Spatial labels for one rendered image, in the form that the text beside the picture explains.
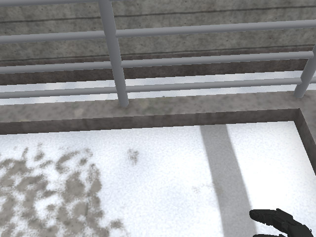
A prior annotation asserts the right robot hand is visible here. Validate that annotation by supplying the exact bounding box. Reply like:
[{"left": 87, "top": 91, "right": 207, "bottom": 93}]
[{"left": 249, "top": 208, "right": 314, "bottom": 237}]

